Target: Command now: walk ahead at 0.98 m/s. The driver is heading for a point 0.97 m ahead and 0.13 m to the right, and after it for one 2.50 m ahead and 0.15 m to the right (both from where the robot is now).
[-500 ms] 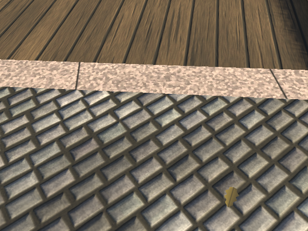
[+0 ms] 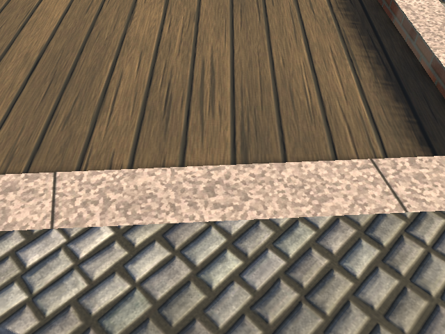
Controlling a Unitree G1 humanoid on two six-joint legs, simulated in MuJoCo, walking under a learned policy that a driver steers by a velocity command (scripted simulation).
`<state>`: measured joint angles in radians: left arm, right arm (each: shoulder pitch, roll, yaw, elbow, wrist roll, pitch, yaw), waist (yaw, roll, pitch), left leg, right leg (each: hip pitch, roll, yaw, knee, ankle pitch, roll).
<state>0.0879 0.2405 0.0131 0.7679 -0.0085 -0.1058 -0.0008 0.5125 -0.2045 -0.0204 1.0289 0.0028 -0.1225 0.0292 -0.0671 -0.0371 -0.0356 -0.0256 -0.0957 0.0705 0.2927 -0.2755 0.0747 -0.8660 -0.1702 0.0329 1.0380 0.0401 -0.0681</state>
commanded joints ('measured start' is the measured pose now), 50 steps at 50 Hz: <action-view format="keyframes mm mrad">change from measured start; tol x32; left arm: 1 -99 24 -4 -69 -3 -21 -17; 7 -234 66 12 -150 -27 -41 -68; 12 483 299 101 15 -11 -10 -36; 50 203 36 51 -26 4 68 -7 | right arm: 1 -52 -131 -11 -83 14 -30 -23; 12 101 12 34 -116 -5 9 -13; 31 -651 -99 7 -386 28 -11 28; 38 56 -275 -81 -239 -9 2 12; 50 -379 -147 -53 -208 -25 -11 -49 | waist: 1 27 21 181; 10 268 220 -87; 12 207 -303 -467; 16 128 84 -57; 31 135 6 217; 36 -203 -101 -171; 38 -93 323 -488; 50 122 79 148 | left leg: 1 -249 228 -124 -254 188 128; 5 19 285 -91 -248 303 108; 10 179 316 -43 388 1250 55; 13 -695 60 -274 1262 -102 40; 29 -600 201 -55 300 568 -30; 35 -291 58 6 283 233 62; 38 578 492 -981 4 -604 217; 45 -228 330 -93 -62 510 16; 50 -311 222 163 -49 692 0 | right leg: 1 154 25 -54 -252 231 13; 10 644 221 -139 -482 -85 -101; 12 1428 -210 734 -610 -755 -345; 21 578 -14 209 -935 -323 -191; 31 879 -33 -7 -973 5 -118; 35 1046 -65 -22 -513 795 -72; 38 204 201 174 424 -470 -28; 50 344 69 -68 -177 72 27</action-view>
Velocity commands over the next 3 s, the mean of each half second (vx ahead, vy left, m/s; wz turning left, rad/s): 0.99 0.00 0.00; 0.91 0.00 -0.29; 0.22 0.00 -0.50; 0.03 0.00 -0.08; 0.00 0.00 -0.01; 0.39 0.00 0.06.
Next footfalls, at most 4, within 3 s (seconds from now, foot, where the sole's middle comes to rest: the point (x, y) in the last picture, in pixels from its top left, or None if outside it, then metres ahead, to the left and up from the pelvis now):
0.20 right None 0.44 -0.13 -0.78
0.72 left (184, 235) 0.91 0.11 -0.78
1.14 right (232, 179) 1.17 -0.08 -0.78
1.56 left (172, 176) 1.21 0.16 -0.78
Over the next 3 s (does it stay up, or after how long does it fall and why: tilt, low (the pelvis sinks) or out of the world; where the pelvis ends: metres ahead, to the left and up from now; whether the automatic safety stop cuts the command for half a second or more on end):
stays up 1.21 -0.04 -0.02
